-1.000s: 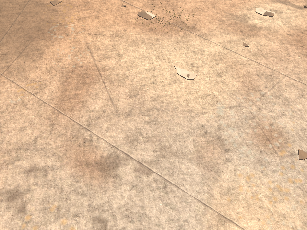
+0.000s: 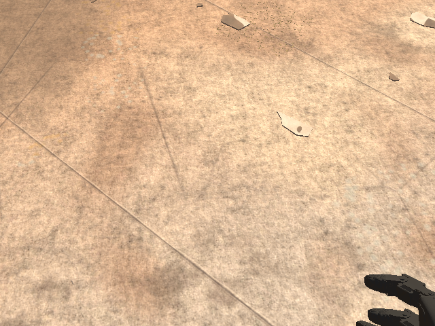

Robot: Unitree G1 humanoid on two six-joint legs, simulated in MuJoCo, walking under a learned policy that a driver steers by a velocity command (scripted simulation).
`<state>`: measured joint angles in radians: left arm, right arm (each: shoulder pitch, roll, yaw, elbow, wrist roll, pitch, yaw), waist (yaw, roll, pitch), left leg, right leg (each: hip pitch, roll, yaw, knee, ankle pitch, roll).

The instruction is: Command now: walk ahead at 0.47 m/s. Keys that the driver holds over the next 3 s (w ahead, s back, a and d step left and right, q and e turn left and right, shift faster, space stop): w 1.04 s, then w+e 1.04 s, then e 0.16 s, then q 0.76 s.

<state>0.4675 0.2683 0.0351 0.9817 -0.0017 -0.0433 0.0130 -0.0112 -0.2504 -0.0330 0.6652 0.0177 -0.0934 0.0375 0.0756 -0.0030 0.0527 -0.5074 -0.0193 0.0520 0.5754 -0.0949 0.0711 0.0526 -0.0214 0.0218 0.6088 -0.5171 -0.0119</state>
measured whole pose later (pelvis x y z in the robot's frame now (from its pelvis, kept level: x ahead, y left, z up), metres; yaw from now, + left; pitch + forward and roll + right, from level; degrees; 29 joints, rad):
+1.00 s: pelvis +0.56 -0.03 +0.02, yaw +0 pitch +2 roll -2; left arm 0.38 0.28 0.05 0.92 -0.02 -0.07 0.00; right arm 0.03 -0.25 -0.02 0.78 0.01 -0.08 0.04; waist 0.08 0.04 0.02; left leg -0.58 0.07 -0.01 0.52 0.03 0.03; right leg 0.07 0.06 -0.05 0.20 -0.30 -0.03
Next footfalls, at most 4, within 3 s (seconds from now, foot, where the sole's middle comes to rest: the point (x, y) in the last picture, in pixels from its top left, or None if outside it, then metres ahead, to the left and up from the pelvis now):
0.50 right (287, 320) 0.47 -0.13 -0.75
1.06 left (215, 223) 0.77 0.10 -0.75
1.62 right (290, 166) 1.04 -0.16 -0.75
2.10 left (269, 101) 1.38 -0.08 -0.75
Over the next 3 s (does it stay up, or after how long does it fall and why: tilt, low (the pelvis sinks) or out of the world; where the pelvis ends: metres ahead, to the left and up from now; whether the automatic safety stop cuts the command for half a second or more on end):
stays up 1.32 -0.14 0.03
